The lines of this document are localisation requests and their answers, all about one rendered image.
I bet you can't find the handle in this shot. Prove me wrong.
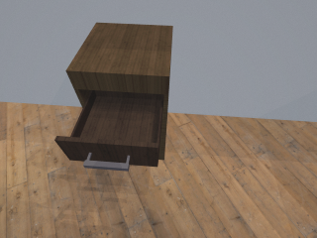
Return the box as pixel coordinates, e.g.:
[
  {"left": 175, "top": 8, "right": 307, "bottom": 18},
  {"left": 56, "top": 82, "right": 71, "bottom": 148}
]
[{"left": 83, "top": 152, "right": 131, "bottom": 172}]

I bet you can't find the drawer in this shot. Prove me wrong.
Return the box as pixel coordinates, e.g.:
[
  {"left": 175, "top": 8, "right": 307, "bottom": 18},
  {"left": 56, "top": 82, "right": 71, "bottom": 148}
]
[{"left": 54, "top": 90, "right": 164, "bottom": 167}]

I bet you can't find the cabinet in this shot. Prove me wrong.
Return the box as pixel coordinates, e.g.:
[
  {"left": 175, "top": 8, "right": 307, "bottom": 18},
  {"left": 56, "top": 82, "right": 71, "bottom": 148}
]
[{"left": 66, "top": 22, "right": 173, "bottom": 160}]

